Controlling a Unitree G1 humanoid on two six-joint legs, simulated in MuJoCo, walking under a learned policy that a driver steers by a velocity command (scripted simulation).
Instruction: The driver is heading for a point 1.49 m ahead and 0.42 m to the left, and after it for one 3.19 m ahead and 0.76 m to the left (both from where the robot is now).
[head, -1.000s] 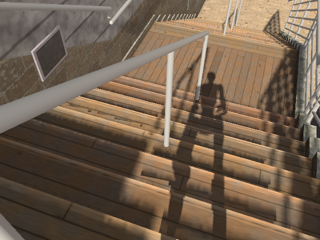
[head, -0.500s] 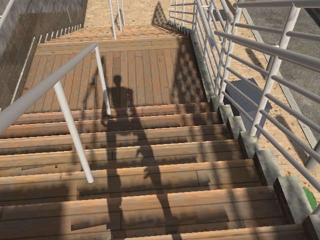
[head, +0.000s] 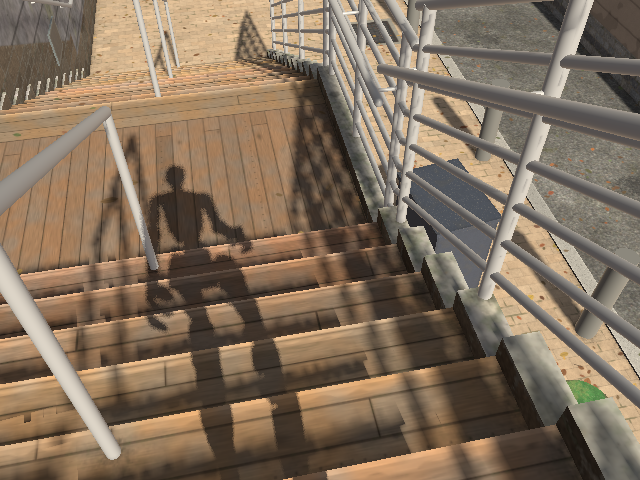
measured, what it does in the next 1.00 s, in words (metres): goes down, turning left: left foot 0.17 m lower, then right foot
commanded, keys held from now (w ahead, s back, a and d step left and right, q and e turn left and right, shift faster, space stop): q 0.94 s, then no key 0.06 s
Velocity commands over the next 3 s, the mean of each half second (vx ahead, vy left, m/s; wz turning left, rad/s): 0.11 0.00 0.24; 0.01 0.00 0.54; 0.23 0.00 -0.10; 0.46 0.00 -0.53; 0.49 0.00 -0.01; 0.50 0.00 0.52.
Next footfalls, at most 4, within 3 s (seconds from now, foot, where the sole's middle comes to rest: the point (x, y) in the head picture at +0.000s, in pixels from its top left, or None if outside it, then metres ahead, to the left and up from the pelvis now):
0.02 left None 0.12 0.12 -0.83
0.46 right None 0.20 -0.07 -0.83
1.12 left None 0.11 0.18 -0.83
1.74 right None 0.51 0.05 -1.00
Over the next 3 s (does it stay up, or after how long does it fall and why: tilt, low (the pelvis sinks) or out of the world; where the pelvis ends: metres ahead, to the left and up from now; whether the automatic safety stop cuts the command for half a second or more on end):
stays up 1.05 0.34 -0.58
